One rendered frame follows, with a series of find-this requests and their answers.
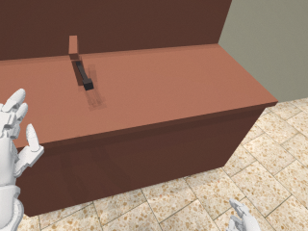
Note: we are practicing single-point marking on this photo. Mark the tap lever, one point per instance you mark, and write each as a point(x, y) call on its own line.
point(87, 82)

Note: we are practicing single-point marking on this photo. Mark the robot right hand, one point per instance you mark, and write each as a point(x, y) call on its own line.
point(248, 222)

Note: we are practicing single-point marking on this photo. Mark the robot left forearm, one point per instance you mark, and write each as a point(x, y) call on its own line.
point(11, 209)

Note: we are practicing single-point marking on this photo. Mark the counter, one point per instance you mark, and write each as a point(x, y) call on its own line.
point(167, 100)

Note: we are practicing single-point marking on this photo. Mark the robot left hand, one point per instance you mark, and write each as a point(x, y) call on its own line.
point(11, 115)

